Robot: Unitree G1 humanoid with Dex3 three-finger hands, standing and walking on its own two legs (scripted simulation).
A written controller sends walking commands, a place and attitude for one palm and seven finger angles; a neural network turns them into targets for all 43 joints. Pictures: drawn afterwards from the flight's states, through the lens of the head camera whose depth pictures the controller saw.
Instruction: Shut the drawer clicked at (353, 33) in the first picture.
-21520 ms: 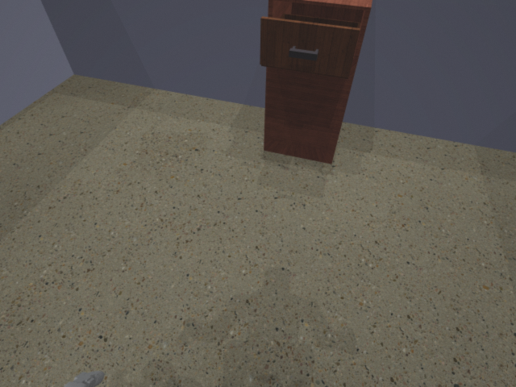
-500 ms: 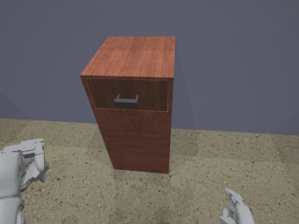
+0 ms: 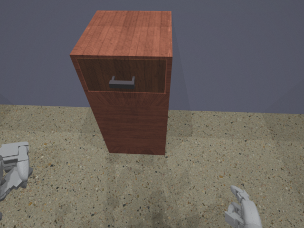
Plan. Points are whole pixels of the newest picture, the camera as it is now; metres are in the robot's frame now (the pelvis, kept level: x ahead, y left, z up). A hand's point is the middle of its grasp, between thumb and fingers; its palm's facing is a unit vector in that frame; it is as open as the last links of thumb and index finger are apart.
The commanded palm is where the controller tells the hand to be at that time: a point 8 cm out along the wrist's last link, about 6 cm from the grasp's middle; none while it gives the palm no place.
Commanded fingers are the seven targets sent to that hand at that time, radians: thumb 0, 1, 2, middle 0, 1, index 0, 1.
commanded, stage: step back with the hand held close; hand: left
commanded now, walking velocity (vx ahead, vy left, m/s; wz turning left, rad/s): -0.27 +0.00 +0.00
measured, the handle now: (122, 81) +0.68 +0.17 -0.05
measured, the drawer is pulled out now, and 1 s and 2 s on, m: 0.00 0.00 0.00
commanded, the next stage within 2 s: stop stepping back and stand still in 0.82 s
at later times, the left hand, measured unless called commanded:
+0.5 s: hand (4, 196) +0.14 +0.25 +0.16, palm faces +0.37 -0.79 -0.50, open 3.2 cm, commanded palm +0.07 +0.29 +0.18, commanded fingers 0.00 0.90 0.90 -1.40 -1.60 -1.40 -1.60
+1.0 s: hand out of the picture +0.03 +0.26 +0.16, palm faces +0.32 -0.85 -0.42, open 3.2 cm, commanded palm -0.04 +0.29 +0.18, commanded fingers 0.00 0.90 0.90 -1.40 -1.60 -1.40 -1.60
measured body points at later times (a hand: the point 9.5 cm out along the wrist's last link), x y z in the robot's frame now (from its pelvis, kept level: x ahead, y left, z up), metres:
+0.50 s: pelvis -0.05 +0.00 -0.01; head -0.02 +0.03 +0.44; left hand +0.12 +0.29 +0.19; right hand +0.11 -0.23 -0.09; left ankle +0.03 +0.10 -0.74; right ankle -0.14 -0.12 -0.72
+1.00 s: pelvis -0.17 +0.01 +0.00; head -0.15 +0.04 +0.45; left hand +0.00 +0.30 +0.18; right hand +0.01 -0.22 -0.06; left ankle -0.07 +0.08 -0.74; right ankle -0.22 -0.12 -0.69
